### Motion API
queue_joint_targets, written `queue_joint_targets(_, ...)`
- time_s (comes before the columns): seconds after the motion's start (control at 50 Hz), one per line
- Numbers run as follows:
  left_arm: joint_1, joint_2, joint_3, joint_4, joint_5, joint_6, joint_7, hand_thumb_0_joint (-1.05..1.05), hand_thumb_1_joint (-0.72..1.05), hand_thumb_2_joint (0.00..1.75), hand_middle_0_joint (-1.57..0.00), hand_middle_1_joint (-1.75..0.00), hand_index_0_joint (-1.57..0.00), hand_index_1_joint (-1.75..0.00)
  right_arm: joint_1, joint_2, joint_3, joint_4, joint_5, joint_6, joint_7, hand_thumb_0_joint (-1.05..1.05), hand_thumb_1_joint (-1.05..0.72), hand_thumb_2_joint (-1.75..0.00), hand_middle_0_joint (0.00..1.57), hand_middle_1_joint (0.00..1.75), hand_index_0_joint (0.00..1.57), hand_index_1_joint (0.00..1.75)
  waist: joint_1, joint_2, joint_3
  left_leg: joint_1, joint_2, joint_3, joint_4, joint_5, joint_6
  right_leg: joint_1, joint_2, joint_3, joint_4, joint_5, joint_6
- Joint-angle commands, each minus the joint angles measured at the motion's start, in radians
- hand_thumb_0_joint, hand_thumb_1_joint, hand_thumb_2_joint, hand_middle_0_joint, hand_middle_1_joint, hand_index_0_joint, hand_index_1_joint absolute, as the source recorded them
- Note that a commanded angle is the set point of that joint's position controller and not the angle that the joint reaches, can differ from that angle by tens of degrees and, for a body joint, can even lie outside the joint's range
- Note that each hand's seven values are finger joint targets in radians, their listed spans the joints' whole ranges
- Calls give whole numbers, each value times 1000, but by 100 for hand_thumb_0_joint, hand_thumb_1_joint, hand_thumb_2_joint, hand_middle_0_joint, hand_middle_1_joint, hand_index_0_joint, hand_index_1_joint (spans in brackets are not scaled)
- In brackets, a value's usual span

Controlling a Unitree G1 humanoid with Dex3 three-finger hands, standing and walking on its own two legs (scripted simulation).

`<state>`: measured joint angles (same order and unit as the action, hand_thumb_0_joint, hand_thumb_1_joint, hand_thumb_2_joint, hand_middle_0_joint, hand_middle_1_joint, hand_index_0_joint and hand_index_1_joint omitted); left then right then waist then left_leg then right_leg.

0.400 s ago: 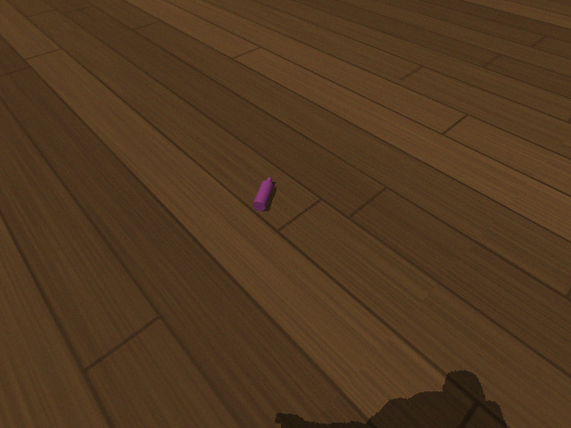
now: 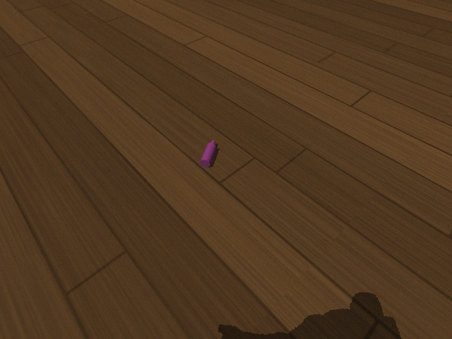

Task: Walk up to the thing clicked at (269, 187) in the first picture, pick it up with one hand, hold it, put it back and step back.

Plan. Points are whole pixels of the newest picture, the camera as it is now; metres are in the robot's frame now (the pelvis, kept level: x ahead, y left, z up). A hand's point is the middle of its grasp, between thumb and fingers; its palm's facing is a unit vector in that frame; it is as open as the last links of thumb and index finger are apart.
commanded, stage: stand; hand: left
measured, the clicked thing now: (209, 152) +1.26 +0.17 -0.75
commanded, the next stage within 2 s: walk up in 0.72 s
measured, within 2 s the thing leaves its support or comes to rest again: neither
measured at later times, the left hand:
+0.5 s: hand out of the picture +0.08 +0.25 -0.15, palm faces -0.02 -0.94 -0.34, open 7.4 cm
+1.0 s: hand out of the picture +0.07 +0.34 -0.16, palm faces +0.28 -0.90 -0.32, open 7.4 cm
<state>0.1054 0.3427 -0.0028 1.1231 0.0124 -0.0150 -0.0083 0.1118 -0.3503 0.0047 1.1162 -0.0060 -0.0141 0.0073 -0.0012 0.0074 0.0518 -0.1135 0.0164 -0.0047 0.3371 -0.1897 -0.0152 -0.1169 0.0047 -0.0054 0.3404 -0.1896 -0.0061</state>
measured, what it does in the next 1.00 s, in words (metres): lifts its left foot, turning left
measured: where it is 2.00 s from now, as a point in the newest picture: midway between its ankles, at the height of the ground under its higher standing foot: (236, 273)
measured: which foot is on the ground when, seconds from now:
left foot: down 0.00-0.78, up 0.80-1.00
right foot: down 0.00-1.00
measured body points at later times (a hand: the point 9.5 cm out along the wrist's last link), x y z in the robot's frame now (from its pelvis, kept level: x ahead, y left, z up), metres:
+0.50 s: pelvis +0.00 +0.00 +0.00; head +0.01 +0.00 +0.45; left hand +0.08 +0.30 -0.13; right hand +0.08 -0.30 -0.13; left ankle +0.00 +0.13 -0.75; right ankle +0.00 -0.11 -0.75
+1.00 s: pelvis +0.06 +0.03 -0.01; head +0.05 +0.07 +0.43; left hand +0.06 +0.38 -0.14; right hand +0.19 -0.31 -0.09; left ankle +0.11 +0.17 -0.73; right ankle +0.00 -0.11 -0.75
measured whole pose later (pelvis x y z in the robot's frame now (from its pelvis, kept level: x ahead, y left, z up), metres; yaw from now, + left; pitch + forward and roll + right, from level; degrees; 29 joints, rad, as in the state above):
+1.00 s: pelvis +0.06 +0.03 -0.01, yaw +15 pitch -3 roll +0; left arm 0.16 0.47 0.14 0.90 0.07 0.02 -0.11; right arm 0.30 -0.46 -0.08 1.00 -0.01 -0.03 0.08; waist 0.05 -0.09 0.05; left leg -0.40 0.09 0.11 0.66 -0.28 0.00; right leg 0.01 -0.11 -0.26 0.44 -0.39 -0.01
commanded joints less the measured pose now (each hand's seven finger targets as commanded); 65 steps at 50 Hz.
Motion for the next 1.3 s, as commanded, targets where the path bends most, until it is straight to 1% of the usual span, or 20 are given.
queue_joint_targets(0.0,-33,209,40,-61,-4,-19,17,0,90,90,-20,-30,-20,-30,-41,-207,-37,-58,-2,-21,-18,0,-90,-90,20,30,20,30,5,5,-96,23,116,-87,-44,161,41,23,-131,94,-44,167,-22)
queue_joint_targets(0.68,-28,216,44,-61,-3,-20,19,0,90,90,-20,-30,-20,-30,-33,-210,-38,-61,-1,-17,-19,0,-90,-90,20,30,20,30,5,-5,-82,34,114,-85,-47,170,42,28,-136,95,-64,193,-21)
queue_joint_targets(0.7,-49,364,159,-171,29,-26,-21,0,90,90,-20,-30,-20,-30,88,-340,-109,-101,16,-31,2,0,-90,-90,20,30,20,30,37,-101,-115,-227,103,-244,23,-273,110,195,-97,4,103,-346,-60)
queue_joint_targets(0.72,-25,361,163,-184,46,-22,-35,0,90,90,-20,-30,-20,-30,32,-342,-104,-126,4,-37,10,0,-90,-90,20,30,20,30,66,-95,-28,-439,87,-260,26,-409,97,232,-147,86,82,-528,-97)
queue_joint_targets(0.74,39,370,173,-188,44,-20,-43,0,90,90,-20,-30,-20,-30,-48,-322,-91,-168,-6,-36,11,0,-90,-90,20,30,20,30,117,-113,23,-620,23,-128,71,-356,48,326,-222,118,-37,-625,-123)
queue_joint_targets(0.76,109,389,180,-186,38,-18,-47,0,90,90,-20,-30,-20,-30,-144,-271,-83,-215,-9,-42,16,0,-90,-90,20,30,20,30,171,-263,16,-708,-34,46,301,-217,29,357,-386,258,-210,-701,-183)
queue_joint_targets(0.78,64,389,185,-219,31,-19,-46,0,90,90,-20,-30,-20,-30,-148,-263,-100,-232,-19,-44,16,0,-90,-90,20,30,20,30,165,-288,41,-721,40,44,499,-254,25,253,-517,334,-273,-607,-245)
queue_joint_targets(0.8,8,378,186,-249,26,-13,-55,0,90,90,-20,-30,-20,-30,-106,-291,-115,-228,-21,-46,21,0,-90,-90,20,30,20,30,137,-193,70,-646,82,32,521,-272,5,160,-536,321,-267,-511,-265)
queue_joint_targets(0.84,-24,329,182,-285,39,-16,-64,0,90,90,-20,-30,-20,-30,0,-299,-119,-204,-8,-51,44,0,-90,-90,20,30,20,30,100,-105,31,-534,91,11,490,-242,28,157,-429,174,-213,-430,-224)
queue_joint_targets(0.92,-148,334,192,-363,53,-7,-89,0,90,90,-20,-30,-20,-30,143,-284,-128,-196,2,-32,66,0,-90,-90,20,30,20,30,25,-171,-20,-279,83,130,340,-87,21,38,-293,-111,-124,-371,-149)
queue_joint_targets(0.96,-183,322,188,-392,53,6,-92,0,90,90,-20,-30,-20,-30,290,-286,-145,-162,1,-34,42,0,-90,-90,20,30,20,30,-50,-95,-61,2,18,184,225,14,11,-142,-222,-213,95,-357,-124)
queue_joint_targets(0.98,-171,285,181,-397,57,16,-91,0,90,90,-20,-30,-20,-30,390,-301,-162,-129,-9,-36,21,0,-90,-90,20,30,20,30,-100,5,-100,166,-28,163,217,-20,34,-246,-163,-237,307,-306,-108)
queue_joint_targets(1.0,-140,231,160,-412,56,25,-96,0,90,90,-20,-30,-20,-30,495,-370,-189,-113,-18,-37,0,0,-90,-90,20,30,20,30,-155,176,-121,339,3,43,173,-140,80,-427,-95,-254,595,-313,-85)
queue_joint_targets(1.02,-134,164,139,-433,55,32,-107,0,90,90,-20,-30,-20,-30,539,-455,-204,-125,-32,-30,-18,0,-90,-90,20,30,20,30,-159,341,-62,338,185,-357,-8,-535,125,-661,11,-180,837,-439,-55)
queue_joint_targets(1.04,-123,194,131,-443,55,37,-118,0,90,90,-20,-30,-20,-30,444,-480,-199,-183,-22,-34,-28,0,-90,-90,20,30,20,30,-94,228,-31,180,331,-718,-206,-770,159,-669,-7,-29,923,-379,-48)
queue_joint_targets(1.06,-56,281,142,-444,50,42,-123,0,90,90,-20,-30,-20,-30,286,-521,-189,-238,5,-40,-30,0,-90,-90,20,30,20,30,-20,149,16,-32,405,-863,-348,-897,236,-571,-61,101,926,-322,-47)
queue_joint_targets(1.08,-21,319,144,-424,45,42,-124,0,90,90,-20,-30,-20,-30,182,-508,-181,-271,13,-50,-33,0,-90,-90,20,30,20,30,32,105,54,-104,410,-827,-347,-839,253,-531,-95,125,923,-325,-32)
queue_joint_targets(1.1,-1,333,152,-388,32,46,-124,0,90,90,-20,-30,-20,-30,148,-469,-163,-279,7,-63,-37,0,-90,-90,20,30,20,30,58,40,68,-156,359,-654,-279,-690,219,-486,-123,140,878,-285,-13)
queue_joint_targets(1.14,42,336,159,-361,26,53,-123,0,90,90,-20,-30,-20,-30,138,-427,-143,-283,2,-84,-44,0,-90,-90,20,30,20,30,72,70,47,-195,245,-426,-201,-514,172,-426,-140,135,775,-185,4)
queue_joint_targets(1.28,14,316,153,-427,42,59,-138,0,90,90,-20,-30,-20,-30,201,-434,-145,-272,3,-113,-52,0,-90,-90,20,30,20,30,47,85,16,-149,168,-320,-157,-370,179,-506,-110,101,670,-27,61)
